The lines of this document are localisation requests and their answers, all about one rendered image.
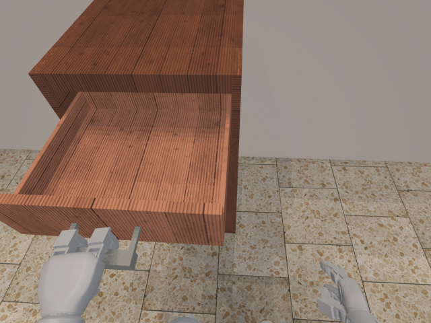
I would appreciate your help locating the drawer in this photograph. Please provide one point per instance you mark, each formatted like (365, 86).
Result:
(158, 161)

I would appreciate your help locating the robot left hand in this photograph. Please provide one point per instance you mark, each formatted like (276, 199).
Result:
(69, 280)

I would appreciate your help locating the left robot shin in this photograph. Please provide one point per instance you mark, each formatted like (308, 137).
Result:
(191, 316)

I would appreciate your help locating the robot right hand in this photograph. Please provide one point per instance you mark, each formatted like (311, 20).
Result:
(336, 303)

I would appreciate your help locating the handle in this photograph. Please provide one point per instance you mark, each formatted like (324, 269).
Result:
(118, 259)

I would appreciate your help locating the robot right forearm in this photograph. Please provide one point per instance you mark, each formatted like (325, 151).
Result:
(360, 316)

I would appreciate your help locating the cabinet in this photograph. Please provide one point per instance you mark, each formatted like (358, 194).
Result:
(151, 46)

